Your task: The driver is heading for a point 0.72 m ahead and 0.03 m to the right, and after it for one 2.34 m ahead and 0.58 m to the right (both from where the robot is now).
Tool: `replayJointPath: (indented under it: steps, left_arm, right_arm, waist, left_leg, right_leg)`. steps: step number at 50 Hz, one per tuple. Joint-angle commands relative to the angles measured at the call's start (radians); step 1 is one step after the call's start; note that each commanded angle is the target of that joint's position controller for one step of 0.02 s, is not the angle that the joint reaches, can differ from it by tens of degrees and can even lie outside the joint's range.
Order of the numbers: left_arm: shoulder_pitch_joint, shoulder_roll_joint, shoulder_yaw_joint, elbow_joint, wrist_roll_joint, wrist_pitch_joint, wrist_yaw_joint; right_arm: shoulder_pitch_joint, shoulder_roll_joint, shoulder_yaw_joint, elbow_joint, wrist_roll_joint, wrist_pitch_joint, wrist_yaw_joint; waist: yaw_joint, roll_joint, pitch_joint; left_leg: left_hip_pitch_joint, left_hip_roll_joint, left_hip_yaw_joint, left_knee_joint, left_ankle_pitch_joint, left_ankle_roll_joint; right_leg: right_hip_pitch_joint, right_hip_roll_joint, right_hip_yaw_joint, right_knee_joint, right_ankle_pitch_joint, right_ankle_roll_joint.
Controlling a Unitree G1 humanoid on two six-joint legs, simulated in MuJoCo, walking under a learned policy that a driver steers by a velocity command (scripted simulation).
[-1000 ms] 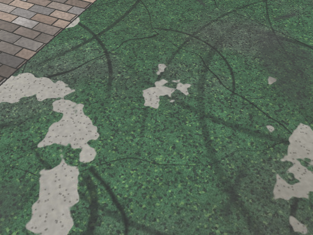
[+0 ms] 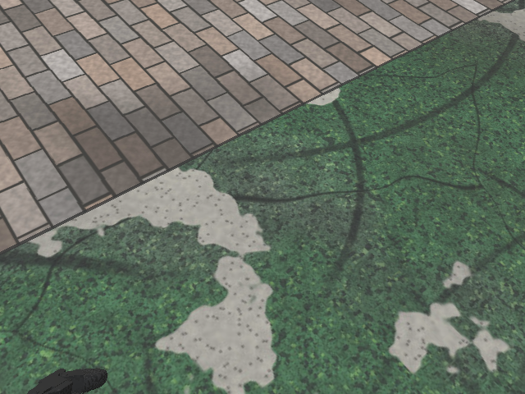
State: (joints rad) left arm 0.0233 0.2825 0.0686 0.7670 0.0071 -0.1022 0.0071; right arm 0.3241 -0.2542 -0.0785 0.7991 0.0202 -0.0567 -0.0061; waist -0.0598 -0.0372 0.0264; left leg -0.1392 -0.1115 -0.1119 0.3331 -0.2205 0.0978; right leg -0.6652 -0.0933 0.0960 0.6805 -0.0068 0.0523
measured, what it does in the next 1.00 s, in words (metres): walks ahead: right foot, then left foot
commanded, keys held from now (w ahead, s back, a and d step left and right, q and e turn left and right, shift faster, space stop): w+q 0.06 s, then w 0.70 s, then w+e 0.24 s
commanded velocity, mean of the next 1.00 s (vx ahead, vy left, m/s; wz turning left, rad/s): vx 0.50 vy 0.00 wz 0.12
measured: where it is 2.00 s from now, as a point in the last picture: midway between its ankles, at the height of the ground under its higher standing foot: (256, 193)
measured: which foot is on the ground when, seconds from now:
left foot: down 0.00-0.18, up 0.20-0.66, down 0.68-1.00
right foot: up 0.00-0.14, down 0.16-0.70, up 0.72-1.00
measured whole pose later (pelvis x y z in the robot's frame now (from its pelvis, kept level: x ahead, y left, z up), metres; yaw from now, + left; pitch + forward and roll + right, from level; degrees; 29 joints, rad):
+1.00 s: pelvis +0.53 +0.06 +0.00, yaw +4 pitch +1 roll +2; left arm 0.17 0.30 0.06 0.80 -0.02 -0.05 -0.01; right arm 0.34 -0.26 -0.06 0.84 -0.02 -0.10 0.01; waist -0.05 -0.05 0.00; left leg -0.05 -0.05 0.12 0.23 -0.20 0.06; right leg -0.72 -0.10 0.09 0.85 0.00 0.00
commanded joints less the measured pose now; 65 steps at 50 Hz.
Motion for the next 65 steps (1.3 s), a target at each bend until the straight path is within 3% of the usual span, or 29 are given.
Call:
replayJointPath:
  steps: [1, 6, 8, 9, 10, 11, 12, 13, 16, 22, 30, 33, 34, 35, 36, 37, 39, 40, 43, 47, 51, 56, 59, 60, 61, 62, 63, 64, 65]
  left_arm:
    - [-0.113, 0.053, 0.005, -0.093, -0.012, -0.019, -0.012]
    - [-0.064, 0.105, 0.018, -0.097, -0.013, -0.046, -0.034]
    - [0.132, 0.154, 0.041, -0.052, 0.007, -0.056, -0.028]
    - [0.29, 0.215, 0.056, -0.037, 0.017, -0.054, -0.025]
    - [0.381, 0.254, 0.071, 0.023, 0.009, -0.038, -0.037]
    - [0.363, 0.157, 0.047, 0.009, -0.021, -0.035, -0.04]
    - [0.294, 0.109, 0.032, -0.004, -0.022, -0.028, -0.036]
    - [0.238, 0.1, 0.023, -0.015, -0.009, -0.02, -0.035]
    - [0.2, 0.065, 0.008, -0.005, 0.003, -0.02, -0.033]
    - [0.262, 0.138, 0.024, 0.032, -0.018, -0.011, -0.018]
    - [0.368, 0.169, 0.026, 0.09, -0.035, 0.023, -0.014]
    - [0.34, 0.173, 0.024, 0.089, -0.036, 0.037, -0.006]
    - [0.328, 0.132, 0.005, 0.066, -0.018, 0.035, -0.003]
    - [0.423, 0.026, -0.03, 0.036, -0.008, 0.014, -0.007]
    - [0.403, 0.08, -0.019, 0.049, -0.023, -0.006, -0.012]
    - [0.325, 0.147, -0.001, 0.024, -0.046, -0.017, -0.018]
    - [0.246, 0.131, -0.001, 0.013, -0.033, -0.01, -0.017]
    - [0.26, 0.123, 0.004, 0.019, -0.027, 0.004, -0.016]
    - [0.284, 0.074, -0.002, 0.028, -0.03, 0.042, -0.012]
    - [0.201, 0.067, 0.002, 0.0, -0.027, 0.045, -0.014]
    - [0.071, 0.036, -0.012, -0.045, -0.023, 0.038, -0.036]
    - [-0.046, 0.034, -0.017, -0.128, -0.026, 0.038, -0.067]
    - [0.024, 0.075, 0.004, -0.146, -0.026, 0.043, -0.079]
    - [0.136, 0.112, 0.026, -0.125, -0.028, 0.046, -0.077]
    - [0.298, 0.173, 0.059, -0.089, -0.03, 0.048, -0.063]
    - [0.416, 0.275, 0.089, -0.069, -0.028, 0.06, -0.037]
    - [0.379, 0.308, 0.084, -0.095, -0.029, 0.049, -0.041]
    - [0.395, 0.221, 0.061, -0.095, -0.024, 0.046, -0.041]
    - [0.357, 0.176, 0.05, -0.094, -0.023, 0.041, -0.038]
  right_arm:
    - [0.027, -0.172, -0.043, -0.051, 0.005, -0.006, -0.01]
    - [0.048, -0.158, -0.039, -0.041, -0.001, 0.007, -0.021]
    - [0.023, -0.114, -0.021, -0.057, -0.009, 0.006, -0.014]
    - [0.065, -0.075, -0.004, -0.073, -0.027, 0.001, -0.013]
    - [0.216, -0.031, 0.01, -0.065, 0.011, -0.01, -0.01]
    - [0.164, -0.13, -0.004, -0.05, 0.024, -0.014, -0.011]
    - [0.033, -0.169, -0.013, -0.074, 0.019, -0.014, -0.009]
    - [-0.039, -0.158, -0.011, -0.093, 0.002, -0.015, -0.009]
    - [-0.04, -0.108, -0.009, -0.102, -0.008, -0.018, 0.0]
    - [-0.181, -0.051, 0.018, -0.148, -0.016, -0.02, 0.006]
    - [-0.361, -0.076, 0.019, -0.208, 0.002, -0.035, 0.038]
    - [-0.155, -0.148, -0.019, -0.151, -0.009, -0.039, 0.034]
    - [0.024, -0.211, -0.041, -0.114, -0.019, -0.037, 0.023]
    - [0.116, -0.317, -0.064, -0.096, -0.031, -0.028, 0.019]
    - [0.141, -0.238, -0.044, -0.087, -0.014, -0.024, 0.023]
    - [0.068, -0.193, -0.025, -0.093, -0.011, -0.025, 0.023]
    - [-0.057, -0.13, -0.004, -0.107, -0.021, -0.026, 0.028]
    - [-0.094, -0.106, 0.003, -0.109, -0.028, -0.033, 0.029]
    - [-0.108, -0.122, -0.007, -0.083, -0.032, -0.058, 0.03]
    - [-0.077, -0.141, -0.013, -0.043, -0.038, -0.064, 0.014]
    - [-0.043, -0.163, -0.015, -0.016, -0.029, -0.059, 0.002]
    - [0.029, -0.186, -0.025, 0.029, -0.013, -0.021, -0.005]
    - [0.002, -0.225, -0.035, 0.019, -0.008, 0.004, -0.021]
    - [-0.008, -0.233, -0.036, 0.014, -0.009, 0.014, -0.028]
    - [-0.018, -0.228, -0.031, 0.005, -0.008, 0.015, -0.034]
    - [0.019, -0.154, -0.006, -0.031, -0.033, -0.002, -0.032]
    - [0.059, -0.073, 0.027, -0.068, -0.036, -0.043, -0.012]
    - [-0.052, -0.164, 0.005, -0.084, -0.002, -0.077, 0.008]
    - [-0.115, -0.168, 0.007, -0.108, 0.018, -0.092, 0.015]
  waist:
    - [-0.017, 0.128, -0.018]
    - [0.015, 0.171, -0.034]
    - [0.113, 0.155, -0.16]
    - [0.15, 0.019, -0.31]
    - [0.098, -0.324, -0.39]
    - [0.129, -0.183, -0.288]
    - [0.146, -0.076, -0.147]
    - [0.125, 0.001, -0.074]
    - [0.065, -0.047, -0.042]
    - [0.096, -0.033, -0.023]
    - [0.137, -0.054, 0.021]
    - [0.012, -0.04, -0.1]
    - [-0.063, 0.018, -0.233]
    - [-0.036, 0.272, -0.361]
    - [-0.058, 0.285, -0.406]
    - [-0.047, 0.217, -0.243]
    - [0.009, 0.112, -0.094]
    - [0.043, 0.128, -0.07]
    - [0.078, 0.123, -0.037]
    - [0.061, 0.088, -0.007]
    - [0.009, 0.076, 0.031]
    - [-0.028, 0.073, 0.063]
    - [0.037, 0.134, -0.018]
    - [0.101, 0.139, -0.084]
    - [0.187, 0.11, -0.168]
    - [0.196, -0.064, -0.278]
    - [0.122, -0.208, -0.406]
    - [0.189, -0.092, -0.382]
    - [0.175, -0.053, -0.245]
  left_leg:
    - [-0.079, 0.208, -0.166, -0.076, 0.194, 0.118]
    - [0.072, 0.276, -0.27, 0.062, 0.248, 0.095]
    - [0.028, 0.196, -0.214, 0.288, 0.408, 0.049]
    - [-0.159, 0.108, -0.131, 0.578, 0.195, 0.004]
    - [-0.493, -0.006, -0.059, 0.867, -0.351, -0.058]
    - [-0.614, 0.059, -0.111, 0.972, -0.343, -0.057]
    - [-0.648, 0.094, -0.082, 0.983, -0.248, -0.055]
    - [-0.618, 0.132, -0.043, 0.95, -0.18, -0.055]
    - [-0.511, 0.204, 0.0, 0.802, -0.096, -0.058]
    - [-0.517, 0.224, 0.063, 0.471, 0.112, -0.095]
    - [-0.428, 0.163, 0.103, 0.2, 0.172, -0.064]
    - [-0.103, 0.11, 0.148, 0.124, 0.147, -0.003]
    - [0.177, 0.231, 0.024, 0.164, 0.176, 0.054]
    - [0.53, 0.479, -0.41, 0.11, 0.07, 0.209]
    - [0.54, 0.513, -0.613, -0.004, -0.062, 0.247]
    - [0.417, 0.477, -0.48, -0.023, -0.086, 0.202]
    - [0.155, 0.394, -0.264, -0.08, 0.018, 0.154]
    - [0.067, 0.368, -0.2, -0.116, 0.069, 0.138]
    - [-0.041, 0.355, -0.07, -0.194, 0.168, 0.14]
    - [-0.005, 0.339, 0.074, -0.215, 0.271, 0.111]
    - [0.029, 0.328, 0.182, -0.228, 0.282, 0.073]
    - [0.238, 0.389, 0.227, -0.137, 0.423, 0.054]
    - [0.281, 0.391, 0.274, 0.059, 0.896, 0.016]
    - [0.255, 0.373, 0.295, 0.216, 1.006, -0.002]
    - [0.122, 0.334, 0.316, 0.441, 0.919, -0.039]
    - [-0.215, 0.249, 0.324, 0.788, 0.426, -0.088]
    - [-0.547, 0.04, 0.13, 1.072, -0.363, -0.128]
    - [-0.657, 0.109, -0.011, 1.102, -0.321, -0.106]
    - [-0.686, 0.15, 0.009, 1.044, -0.241, -0.085]
  right_leg:
    - [0.13, 0.076, -0.054, -0.131, 0.113, -0.002]
    - [0.193, 0.082, -0.045, -0.214, -0.018, -0.06]
    - [0.498, 0.046, -0.034, -0.232, -0.001, -0.136]
    - [0.798, -0.126, 0.174, -0.186, 0.002, -0.222]
    - [1.043, -0.303, 0.634, -0.328, -0.252, -0.365]
    - [0.993, -0.29, 0.679, -0.383, -0.49, -0.334]
    - [0.854, -0.252, 0.523, -0.399, -0.474, -0.292]
    - [0.717, -0.213, 0.412, -0.42, -0.358, -0.276]
    - [0.553, -0.128, 0.237, -0.478, -0.134, -0.268]
    - [0.532, -0.109, 0.072, -0.544, 0.026, -0.276]
    - [0.643, -0.154, 0.031, -0.474, 0.061, -0.228]
    - [0.629, -0.104, -0.034, -0.223, 0.358, -0.177]
    - [0.471, -0.055, -0.08, 0.032, 0.238, -0.138]
    - [0.069, 0.105, -0.132, 0.42, -0.259, -0.066]
    - [-0.073, 0.108, -0.008, 0.571, -0.568, -0.068]
    - [-0.153, 0.052, -0.003, 0.617, -0.511, -0.08]
    - [-0.097, -0.021, -0.034, 0.519, -0.36, -0.079]
    - [-0.034, -0.048, -0.022, 0.474, -0.314, -0.075]
    - [0.017, -0.049, -0.008, 0.426, -0.225, -0.053]
    - [-0.049, -0.025, 0.028, 0.252, -0.01, -0.041]
    - [-0.01, -0.005, -0.047, 0.044, 0.142, -0.056]
    - [-0.087, 0.018, -0.107, -0.062, 0.001, -0.099]
    - [0.078, 0.102, -0.198, -0.065, -0.158, -0.152]
    - [0.229, 0.144, -0.217, -0.085, -0.169, -0.179]
    - [0.494, 0.156, -0.176, -0.149, -0.099, -0.222]
    - [0.841, -0.062, 0.176, -0.151, -0.08, -0.322]
    - [1.074, -0.263, 0.732, -0.312, -0.165, -0.509]
    - [1.071, -0.23, 0.655, -0.353, -0.203, -0.455]
    - [0.942, -0.187, 0.491, -0.356, -0.157, -0.411]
